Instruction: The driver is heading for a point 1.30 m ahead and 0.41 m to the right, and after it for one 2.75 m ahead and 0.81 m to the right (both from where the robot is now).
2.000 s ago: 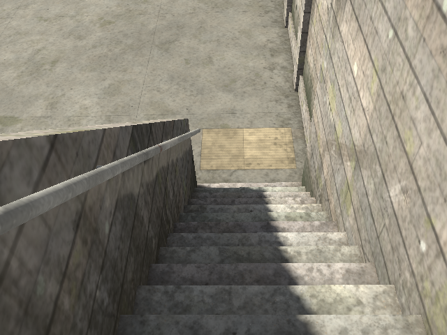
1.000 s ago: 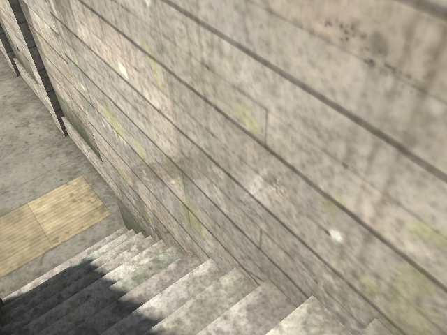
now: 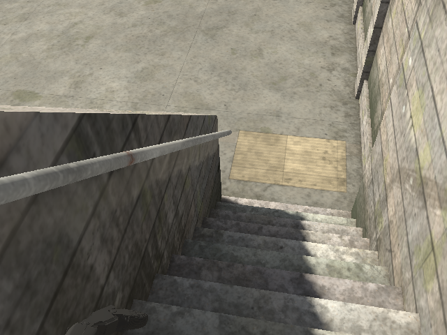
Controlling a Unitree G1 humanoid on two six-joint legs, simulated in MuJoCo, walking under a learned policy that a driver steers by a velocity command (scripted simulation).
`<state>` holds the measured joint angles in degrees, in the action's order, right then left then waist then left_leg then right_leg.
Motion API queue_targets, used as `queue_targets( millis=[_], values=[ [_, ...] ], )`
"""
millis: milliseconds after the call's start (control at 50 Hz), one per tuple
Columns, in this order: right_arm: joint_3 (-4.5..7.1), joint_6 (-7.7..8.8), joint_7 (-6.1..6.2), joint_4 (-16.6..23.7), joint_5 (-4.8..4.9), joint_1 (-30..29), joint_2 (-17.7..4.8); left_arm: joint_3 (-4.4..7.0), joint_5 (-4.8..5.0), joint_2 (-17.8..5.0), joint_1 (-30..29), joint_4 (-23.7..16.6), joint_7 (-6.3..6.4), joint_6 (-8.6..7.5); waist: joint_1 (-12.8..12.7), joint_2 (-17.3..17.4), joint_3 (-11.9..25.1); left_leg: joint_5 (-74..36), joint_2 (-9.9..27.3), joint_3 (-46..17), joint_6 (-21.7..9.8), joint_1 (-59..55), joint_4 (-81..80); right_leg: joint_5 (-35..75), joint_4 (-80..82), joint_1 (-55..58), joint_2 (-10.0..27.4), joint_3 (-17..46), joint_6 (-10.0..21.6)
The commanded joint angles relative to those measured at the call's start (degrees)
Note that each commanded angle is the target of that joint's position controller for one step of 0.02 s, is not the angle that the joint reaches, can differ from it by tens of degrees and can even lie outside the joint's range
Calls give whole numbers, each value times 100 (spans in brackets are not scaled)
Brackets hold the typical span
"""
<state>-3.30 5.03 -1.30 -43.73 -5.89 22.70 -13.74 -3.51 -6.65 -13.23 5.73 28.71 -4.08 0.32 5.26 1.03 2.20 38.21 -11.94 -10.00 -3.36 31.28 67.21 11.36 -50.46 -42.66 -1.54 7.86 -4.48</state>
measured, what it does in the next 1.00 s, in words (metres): goes down, turning right: right foot 0.21 m lower, then left foot 0.21 m higher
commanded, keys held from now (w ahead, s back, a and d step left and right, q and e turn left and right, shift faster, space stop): shift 0.20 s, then e+shift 0.80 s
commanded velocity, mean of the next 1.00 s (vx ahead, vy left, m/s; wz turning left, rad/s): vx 0.00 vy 0.00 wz -0.34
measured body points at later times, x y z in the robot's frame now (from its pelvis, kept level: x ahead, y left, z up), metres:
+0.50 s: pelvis +0.02 -0.06 -0.11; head +0.05 -0.09 +0.34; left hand -0.03 +0.24 -0.20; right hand +0.27 -0.19 -0.17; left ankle -0.02 +0.05 -0.59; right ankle +0.09 -0.15 -0.86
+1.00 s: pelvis +0.02 -0.14 -0.02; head +0.04 -0.15 +0.43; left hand +0.30 +0.01 -0.10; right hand -0.07 -0.41 -0.14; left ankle -0.05 +0.06 -0.65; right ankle +0.10 -0.31 -0.73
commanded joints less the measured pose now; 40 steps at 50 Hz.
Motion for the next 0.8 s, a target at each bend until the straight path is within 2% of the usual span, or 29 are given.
queue_targets(
  millis=[20,80,100,120,140,160,180,200,220,240,260,280,300,320,340,380,420,540,560,580,600,620,640,660,680,700,720,760,800],
  values=[
    [293,-17,-67,390,-101,-340,-1160,128,42,-370,229,-253,-105,38,-412,391,-291,-53,805,-2063,-1007,2159,-1447,696,914,2928,-39,-154,76],
    [219,-127,-131,275,355,357,-975,225,163,-379,-15,117,-167,35,170,404,-310,-787,660,-2613,-955,229,-185,1223,4310,2713,316,-101,320],
    [186,-206,-200,332,432,218,-1088,301,218,-406,544,415,-169,-35,-108,322,-221,-953,563,-2367,-804,785,395,1842,4928,3864,425,-395,435],
    [123,-304,-311,424,329,240,-1180,504,217,-699,1166,673,-151,-82,-392,171,33,-1240,427,-2040,-537,1927,1310,1849,4478,5405,616,-634,733],
    [69,-384,-470,699,373,233,-921,784,264,-1264,2295,983,-99,-203,-759,-990,734,-653,63,-1117,60,3646,3154,3644,3394,7520,1555,-1,1475],
    [43,-524,-419,802,446,1302,-471,1006,512,-1546,1279,445,-117,-215,-273,-1358,1906,1256,-219,245,434,4591,3896,3365,1879,8138,2721,728,2794],
    [106,-774,-300,1000,323,1127,-543,1072,215,-1512,998,446,8,-312,-549,-747,1219,550,252,-6,804,4713,4682,331,2641,6598,3137,2188,3091],
    [96,-740,-84,1346,471,-560,-531,883,50,-1020,2476,769,134,-402,-1543,-58,407,687,119,398,663,5111,5325,1132,2593,5925,2293,1179,2645],
    [38,-716,51,1291,438,-399,-174,854,139,-1053,2821,1146,149,-376,-1171,-124,466,388,252,466,563,5040,5877,1765,2328,5394,1965,902,2489],
    [-125,-806,34,1218,187,555,337,945,218,-1456,2270,1076,240,-441,-350,-1273,423,-475,743,584,900,4310,6655,3198,2353,3997,2508,1879,3171],
    [-308,-860,-48,1402,190,343,402,904,150,-1401,1916,1015,246,-524,-290,-790,210,-927,1034,532,1032,4717,6355,2334,2708,3513,2562,2386,3235],
    [258,-836,374,1244,310,-1053,-351,475,912,-263,1422,1007,395,-347,-588,334,832,-311,652,1075,761,2842,6028,2830,2547,3612,1958,1283,2715],
    [209,-898,475,1364,323,-1197,-211,420,843,-417,1187,905,423,-226,-533,-41,768,-189,591,1524,630,2311,5860,2323,2754,2979,1347,1021,2324],
    [-188,-937,87,2045,275,-468,197,908,110,-1962,1969,1105,423,-488,-156,-1222,-369,-792,941,1771,811,2992,6514,1049,3287,1793,1084,1619,2558],
    [-123,-926,-16,2008,284,-623,-4,907,66,-1919,1726,1011,421,-586,-273,-677,-289,-900,973,1571,917,3286,6375,175,3181,2110,1067,1809,2437],
    [-139,-967,-92,2257,365,-1105,3,916,155,-1907,1857,1075,525,-700,-638,-637,107,-595,1068,1500,974,3527,5710,-977,3272,2788,1161,2203,2332],
    [-180,-864,-122,2473,199,-1274,251,873,302,-1710,2219,1269,666,-789,-713,-755,258,89,1133,1498,768,3191,4482,-1621,3460,3006,1139,2415,2121],
    [105,-749,-223,2588,415,-1744,81,964,176,-1778,2348,1363,671,-585,-665,-1205,765,1270,487,1728,128,1343,2128,401,4269,3031,1519,2655,2353],
    [183,-723,-273,2576,468,-1697,-2,967,144,-1782,1715,1075,623,-547,-350,-1116,1040,1198,373,1569,-102,190,1044,878,4546,2390,1556,2643,2545],
    [254,-703,-236,2510,656,-1323,-175,857,-40,-1440,1487,971,445,-483,-228,-686,1846,-15,645,355,-1002,-1547,77,230,4612,1539,1475,2528,2565],
    [488,-616,-87,2236,394,-26,-898,506,-259,-658,1277,474,283,-365,296,1266,1987,-2546,2647,-3068,-3212,-3611,-1305,-1548,2561,-944,113,1591,1434],
    [165,-714,189,1820,-164,1256,-145,209,-271,-78,31,277,307,-402,1251,669,117,-3943,4228,-5958,-3898,-3681,-2990,-4050,1628,-3979,-571,1829,442],
    [128,-576,293,1546,-163,1579,65,79,21,120,-514,101,354,-456,1567,-115,-510,-4640,4570,-6099,-3518,-3456,-3082,-3741,1381,-4631,-273,2442,-93],
    [169,-433,197,1478,54,1194,-41,110,153,-32,-540,141,388,-443,1263,562,-209,-4248,4183,-5153,-3059,-2781,-2559,-3573,1079,-4002,-47,2211,-464],
    [267,-431,54,1436,133,250,-221,226,131,-330,26,171,499,-437,471,953,112,-3736,3610,-3226,-2459,-2030,-2070,-3444,340,-3276,-344,1541,-562],
    [372,-425,-48,1430,121,-635,-309,315,76,-700,1123,535,567,-361,-179,871,196,-2724,3287,-1644,-1993,-541,-2045,-2979,-1059,-2134,-327,507,-633],
    [463,-318,-120,1355,114,-1090,-423,400,-172,-985,1764,788,477,-123,-654,923,471,-1996,3098,-778,-1773,1009,-2333,-2414,-3058,-748,-297,-333,-662],
    [379,-137,-130,1637,6,-2865,-263,513,-109,-1146,1825,861,294,120,-1414,330,151,-1504,2850,486,-1147,2829,-2496,-1765,-4964,261,-526,-627,-203],
    [278,49,94,1358,182,-2889,-200,488,45,-851,1526,719,190,54,-1395,-279,40,-1712,2880,1112,-469,1991,-2044,-784,-4029,164,-77,-537,179]
  ],
)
